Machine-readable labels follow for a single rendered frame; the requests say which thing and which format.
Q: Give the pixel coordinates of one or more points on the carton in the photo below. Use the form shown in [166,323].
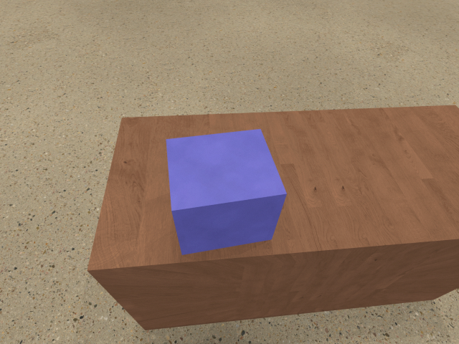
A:
[225,190]

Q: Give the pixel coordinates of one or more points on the pedestal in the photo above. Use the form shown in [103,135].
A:
[371,217]

